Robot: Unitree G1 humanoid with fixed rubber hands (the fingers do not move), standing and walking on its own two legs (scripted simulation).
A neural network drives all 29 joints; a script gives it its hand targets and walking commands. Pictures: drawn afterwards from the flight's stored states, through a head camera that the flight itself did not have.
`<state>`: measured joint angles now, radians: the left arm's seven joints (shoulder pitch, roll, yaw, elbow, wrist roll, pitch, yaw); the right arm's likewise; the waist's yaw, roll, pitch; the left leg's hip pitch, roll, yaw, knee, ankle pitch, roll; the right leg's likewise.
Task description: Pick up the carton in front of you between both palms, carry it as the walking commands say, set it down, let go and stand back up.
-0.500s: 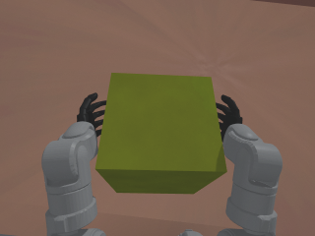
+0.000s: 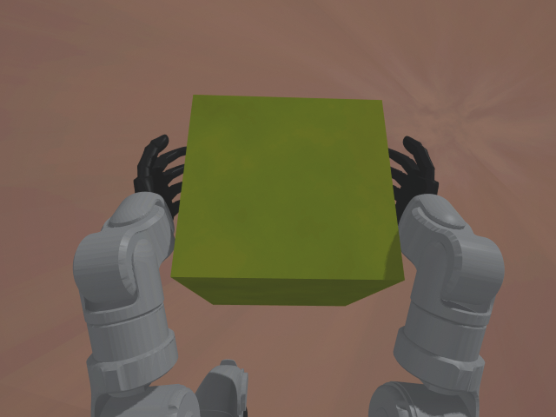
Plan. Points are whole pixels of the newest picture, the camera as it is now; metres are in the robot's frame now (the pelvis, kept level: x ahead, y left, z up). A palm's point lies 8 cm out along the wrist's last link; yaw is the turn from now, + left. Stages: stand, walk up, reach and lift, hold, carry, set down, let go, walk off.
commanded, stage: carry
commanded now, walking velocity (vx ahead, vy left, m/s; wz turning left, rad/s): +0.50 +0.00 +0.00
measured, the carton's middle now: (283, 219) +0.37 +0.03 +0.06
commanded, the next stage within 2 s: none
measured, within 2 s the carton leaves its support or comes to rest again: neither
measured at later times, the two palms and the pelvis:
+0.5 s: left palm out of the picture +0.71 +0.15 +0.20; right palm out of the picture +0.70 -0.15 +0.21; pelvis +0.34 +0.02 +0.03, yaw -1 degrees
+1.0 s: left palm out of the picture +1.01 +0.16 +0.22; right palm out of the picture +0.99 -0.14 +0.22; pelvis +0.65 +0.03 +0.06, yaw -1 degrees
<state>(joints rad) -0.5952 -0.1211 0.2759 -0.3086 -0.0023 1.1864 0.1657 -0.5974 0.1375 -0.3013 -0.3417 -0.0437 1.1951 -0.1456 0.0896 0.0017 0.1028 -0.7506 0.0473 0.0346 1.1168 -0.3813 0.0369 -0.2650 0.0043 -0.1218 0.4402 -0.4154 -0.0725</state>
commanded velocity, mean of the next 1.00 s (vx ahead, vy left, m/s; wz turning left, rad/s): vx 0.50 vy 0.00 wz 0.00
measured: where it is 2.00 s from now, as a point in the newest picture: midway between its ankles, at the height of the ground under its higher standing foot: (301, 125)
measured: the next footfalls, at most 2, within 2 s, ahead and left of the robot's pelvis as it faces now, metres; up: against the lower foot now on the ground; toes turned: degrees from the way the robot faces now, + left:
left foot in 0.12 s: +0.28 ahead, +0.11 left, +0.03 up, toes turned +4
right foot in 0.54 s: +0.54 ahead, -0.08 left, +0.07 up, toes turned -6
